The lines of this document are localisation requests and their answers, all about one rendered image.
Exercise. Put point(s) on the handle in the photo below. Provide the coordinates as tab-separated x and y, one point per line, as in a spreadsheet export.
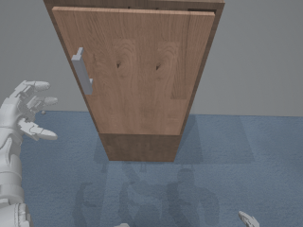
81	71

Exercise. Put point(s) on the robot left upper arm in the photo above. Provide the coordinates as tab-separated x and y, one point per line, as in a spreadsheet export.
15	215

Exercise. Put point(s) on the robot right hand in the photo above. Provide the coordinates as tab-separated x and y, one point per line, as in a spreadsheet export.
248	221

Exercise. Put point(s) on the robot left hand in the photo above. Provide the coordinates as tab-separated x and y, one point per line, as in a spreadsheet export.
13	110

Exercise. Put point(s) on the robot left forearm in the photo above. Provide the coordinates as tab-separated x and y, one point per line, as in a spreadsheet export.
11	190

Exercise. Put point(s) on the cupboard door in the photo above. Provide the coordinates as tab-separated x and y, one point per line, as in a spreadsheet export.
143	62

